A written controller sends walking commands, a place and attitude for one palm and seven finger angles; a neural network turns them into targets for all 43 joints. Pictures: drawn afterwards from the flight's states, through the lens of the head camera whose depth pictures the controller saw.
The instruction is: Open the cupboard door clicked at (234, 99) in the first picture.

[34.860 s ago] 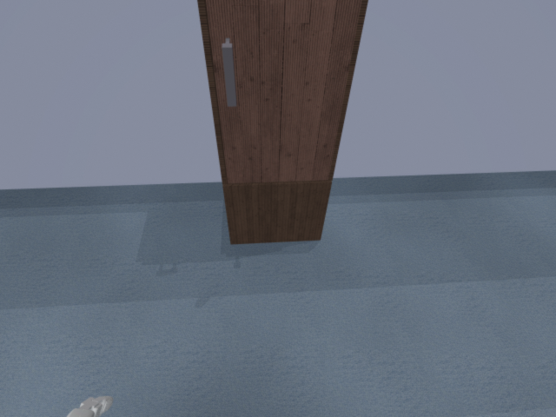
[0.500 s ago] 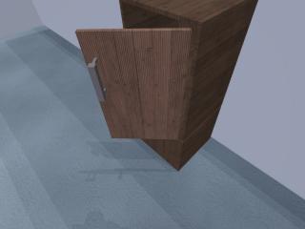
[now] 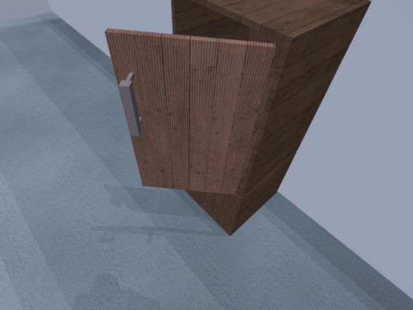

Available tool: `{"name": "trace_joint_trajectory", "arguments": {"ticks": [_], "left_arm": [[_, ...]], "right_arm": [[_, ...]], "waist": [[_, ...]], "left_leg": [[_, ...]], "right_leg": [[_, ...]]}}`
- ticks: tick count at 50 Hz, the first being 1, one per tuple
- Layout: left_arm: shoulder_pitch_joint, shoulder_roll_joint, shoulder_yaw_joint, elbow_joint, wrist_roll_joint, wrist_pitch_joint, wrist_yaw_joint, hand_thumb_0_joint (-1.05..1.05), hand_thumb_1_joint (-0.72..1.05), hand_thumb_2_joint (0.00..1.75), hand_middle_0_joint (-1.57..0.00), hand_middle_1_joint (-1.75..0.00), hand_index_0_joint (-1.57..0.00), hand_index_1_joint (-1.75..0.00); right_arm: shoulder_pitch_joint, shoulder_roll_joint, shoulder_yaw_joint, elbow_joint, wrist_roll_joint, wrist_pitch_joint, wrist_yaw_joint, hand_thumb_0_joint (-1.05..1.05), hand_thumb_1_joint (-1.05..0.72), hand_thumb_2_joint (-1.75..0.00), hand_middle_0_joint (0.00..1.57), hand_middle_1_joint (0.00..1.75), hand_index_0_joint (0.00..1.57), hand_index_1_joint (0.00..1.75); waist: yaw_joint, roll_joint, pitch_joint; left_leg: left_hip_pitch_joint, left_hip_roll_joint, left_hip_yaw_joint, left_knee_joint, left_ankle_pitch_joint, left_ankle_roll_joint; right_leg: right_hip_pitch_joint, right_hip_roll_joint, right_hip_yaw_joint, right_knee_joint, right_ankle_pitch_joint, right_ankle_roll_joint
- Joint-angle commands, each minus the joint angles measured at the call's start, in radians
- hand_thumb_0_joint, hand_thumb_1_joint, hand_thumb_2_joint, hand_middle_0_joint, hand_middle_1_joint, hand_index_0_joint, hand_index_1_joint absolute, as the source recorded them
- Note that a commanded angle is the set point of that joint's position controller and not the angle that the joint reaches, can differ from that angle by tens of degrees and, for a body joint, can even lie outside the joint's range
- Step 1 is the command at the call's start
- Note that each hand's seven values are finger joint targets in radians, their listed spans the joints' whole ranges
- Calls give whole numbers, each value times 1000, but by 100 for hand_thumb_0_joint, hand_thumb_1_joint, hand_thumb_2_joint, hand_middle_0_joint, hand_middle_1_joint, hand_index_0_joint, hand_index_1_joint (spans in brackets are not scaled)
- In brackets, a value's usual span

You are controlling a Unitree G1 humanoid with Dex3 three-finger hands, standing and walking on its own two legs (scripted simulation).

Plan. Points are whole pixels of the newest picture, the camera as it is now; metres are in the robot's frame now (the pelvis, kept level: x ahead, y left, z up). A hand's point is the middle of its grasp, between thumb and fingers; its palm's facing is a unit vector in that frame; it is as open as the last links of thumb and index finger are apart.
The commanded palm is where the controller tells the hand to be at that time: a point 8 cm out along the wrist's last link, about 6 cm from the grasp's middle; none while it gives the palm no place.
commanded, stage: come to a stop and stand still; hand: left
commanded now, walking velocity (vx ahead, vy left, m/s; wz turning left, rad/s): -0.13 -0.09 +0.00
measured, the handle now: (133, 105) +0.56 +0.24 +0.06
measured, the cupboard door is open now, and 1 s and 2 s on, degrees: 43 43 43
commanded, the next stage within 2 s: look again from close up in 1.98 s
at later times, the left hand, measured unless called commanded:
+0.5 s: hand out of the picture +0.08 +0.18 -0.16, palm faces -0.01 -0.97 -0.24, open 7.4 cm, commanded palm none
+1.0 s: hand out of the picture -0.06 +0.23 -0.16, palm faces +0.04 -0.96 -0.29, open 7.4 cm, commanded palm none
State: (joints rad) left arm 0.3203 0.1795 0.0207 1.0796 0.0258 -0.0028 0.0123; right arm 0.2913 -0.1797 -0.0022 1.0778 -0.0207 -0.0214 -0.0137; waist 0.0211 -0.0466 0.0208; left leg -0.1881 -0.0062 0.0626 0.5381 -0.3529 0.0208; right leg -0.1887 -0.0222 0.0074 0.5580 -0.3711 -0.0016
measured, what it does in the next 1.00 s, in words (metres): shifts its weight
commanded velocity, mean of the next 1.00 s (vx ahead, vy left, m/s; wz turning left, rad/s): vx -0.04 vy -0.02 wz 0.00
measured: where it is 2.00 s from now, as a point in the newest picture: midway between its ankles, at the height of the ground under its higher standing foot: outside the picture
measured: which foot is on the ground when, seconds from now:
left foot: down 0.00-1.00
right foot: down 0.00-1.00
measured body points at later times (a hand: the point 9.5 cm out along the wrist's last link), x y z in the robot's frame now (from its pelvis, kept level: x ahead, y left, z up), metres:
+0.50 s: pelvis -0.01 -0.01 +0.00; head +0.02 -0.02 +0.45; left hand +0.08 +0.23 -0.14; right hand +0.04 -0.25 -0.15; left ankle -0.04 +0.10 -0.73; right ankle -0.01 -0.11 -0.73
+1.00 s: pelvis -0.09 +0.01 +0.01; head -0.11 +0.01 +0.46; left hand -0.06 +0.28 -0.13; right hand -0.05 -0.25 -0.14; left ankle -0.04 +0.10 -0.73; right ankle -0.01 -0.10 -0.73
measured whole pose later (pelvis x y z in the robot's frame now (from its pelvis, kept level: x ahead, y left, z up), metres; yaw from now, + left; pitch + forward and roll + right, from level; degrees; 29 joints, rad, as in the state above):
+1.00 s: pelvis -0.09 +0.01 +0.01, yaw +1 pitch -3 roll -1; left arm 0.29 0.27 0.03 0.99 0.02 0.01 0.01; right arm 0.28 -0.24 -0.03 1.00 -0.03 0.02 0.00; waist 0.00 0.01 0.00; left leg -0.26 -0.01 0.04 0.50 -0.21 0.04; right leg -0.28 -0.02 -0.08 0.47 -0.21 -0.02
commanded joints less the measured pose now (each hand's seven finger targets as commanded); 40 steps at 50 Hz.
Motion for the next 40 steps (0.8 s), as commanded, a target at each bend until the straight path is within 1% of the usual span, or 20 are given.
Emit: {"name": "trace_joint_trajectory", "arguments": {"ticks": [1,2,4,6,8,9,10,12,18,21,22,23,24,25,27,29,31,33,35,40], "left_arm": [[-33,63,6,-76,-2,-8,22,0,90,90,-20,-30,-20,-30],[-41,62,3,-75,-6,-9,25,0,90,90,-20,-30,-20,-30],[-35,88,14,-67,-14,-15,28,0,90,90,-20,-30,-20,-30],[10,117,24,-45,-17,-21,26,0,90,90,-20,-30,-20,-30],[43,127,24,-33,-18,-24,32,0,90,90,-20,-30,-20,-30],[39,114,16,-31,-19,-18,33,0,90,90,-20,-30,-20,-30],[26,111,20,-38,-17,-15,35,0,90,90,-20,-30,-20,-30],[18,108,23,-51,-13,-9,40,0,90,90,-20,-30,-20,-30],[-33,112,31,-102,-11,3,41,0,90,90,-20,-30,-20,-30],[-48,105,24,-109,-11,5,37,0,90,90,-20,-30,-20,-30],[-33,255,9,-180,2,-9,37,0,90,90,-20,-30,-20,-30],[-17,182,35,-205,-2,-13,42,0,90,90,-20,-30,-20,-30],[-16,154,34,-194,-3,-13,44,0,90,90,-20,-30,-20,-30],[-21,171,31,-207,-10,-10,44,0,90,90,-20,-30,-20,-30],[-35,167,29,-222,-6,-8,40,0,90,90,-20,-30,-20,-30],[-88,195,36,-238,-5,-11,37,0,90,90,-20,-30,-20,-30],[-128,208,36,-248,-8,-17,31,0,90,90,-20,-30,-20,-30],[-130,196,30,-247,-8,-10,26,0,90,90,-20,-30,-20,-30],[-114,198,29,-233,-9,-7,21,0,90,90,-20,-30,-20,-30],[-98,214,32,-208,-5,-8,13,0,90,90,-20,-30,-20,-30]], "right_arm": [[147,-138,-19,-13,-2,-21,-23,0,-90,-90,20,30,20,30],[134,-120,-15,-14,0,-24,-31,0,-90,-90,20,30,20,30],[74,-145,-23,-33,4,-29,-41,0,-90,-90,20,30,20,30],[22,-164,-33,-47,13,-28,-46,0,-90,-90,20,30,20,30],[25,-116,-32,-54,18,-25,-46,0,-90,-90,20,30,20,30],[29,-90,-32,-50,18,-18,-44,0,-90,-90,20,30,20,30],[40,-80,-35,-42,14,-9,-45,0,-90,-90,20,30,20,30],[48,-72,-40,-35,12,-2,-45,0,-90,-90,20,30,20,30],[24,-69,-47,-42,5,8,-38,0,-90,-90,20,30,20,30],[1,-59,-38,-50,4,8,-33,0,-90,-90,20,30,20,30],[-29,-202,-52,-150,-2,-1,-26,0,-90,-90,20,30,20,30],[-15,-181,-67,-176,-5,-20,-25,0,-90,-90,20,30,20,30],[-19,-126,-68,-161,-7,-16,-31,0,-90,-90,20,30,20,30],[-18,-119,-63,-173,-1,-5,-32,0,-90,-90,20,30,20,30],[-36,-73,-51,-197,-3,10,-22,0,-90,-90,20,30,20,30],[-38,-100,-63,-202,-2,16,-19,0,-90,-90,20,30,20,30],[-31,-136,-65,-197,-2,9,-15,0,-90,-90,20,30,20,30],[-39,-153,-62,-193,-6,2,-8,0,-90,-90,20,30,20,30],[-75,-180,-61,-202,-8,3,-6,0,-90,-90,20,30,20,30],[-58,-205,-60,-195,-11,7,-1,0,-90,-90,20,30,20,30]], "waist": [[-39,270,47],[-31,226,45],[-10,163,11],[12,131,-49],[6,49,-92],[-5,43,-84],[-11,-15,-80],[-9,-36,-75],[-14,44,-79],[-9,41,-49],[-24,17,9],[-19,56,-148],[-24,51,-230],[-22,23,-219],[-26,-60,-114],[-46,-56,-21],[-56,8,24],[-43,89,43],[-25,116,66],[-27,64,44]], "left_leg": [[148,264,-249,-172,755,148],[172,277,-244,-146,961,166],[182,250,-187,-95,1113,136],[171,198,-122,-51,1030,78],[68,141,-79,-39,790,26],[60,130,-68,-54,703,14],[53,125,-64,-38,696,10],[40,120,-47,-30,699,6],[51,131,-52,-32,650,14],[18,129,-67,-70,479,13],[-32,92,-98,-94,512,-13],[-12,107,-98,6,576,-1],[-4,90,-74,55,578,0],[-43,61,-53,72,397,-4],[-125,27,-34,59,94,-1],[-99,38,-48,44,82,4],[-52,61,-76,-11,157,15],[-71,95,-117,-77,178,33],[-148,110,-147,-137,76,40],[-174,96,-152,-185,-89,38]], "right_leg": [[-236,10,-72,176,-153,-19],[-241,-12,-44,185,-168,-18],[-162,-39,-30,67,-55,-20],[-39,-45,-34,-70,246,-22],[90,-113,26,-30,683,-43],[82,-133,20,-3,744,-48],[86,-124,15,18,793,-50],[81,-125,6,44,839,-53],[18,-115,20,38,652,-51],[2,-114,42,-20,513,-52],[52,-73,24,-34,498,-38],[66,-108,47,24,542,-50],[115,-136,78,32,710,-72],[150,-175,103,9,752,-91],[102,-210,148,-69,641,-121],[-34,-205,143,-141,390,-123],[-117,-157,111,-160,223,-101],[-119,-97,58,-138,119,-69],[-84,-73,37,-141,62,-51],[-75,-81,49,-189,-60,-45]]}}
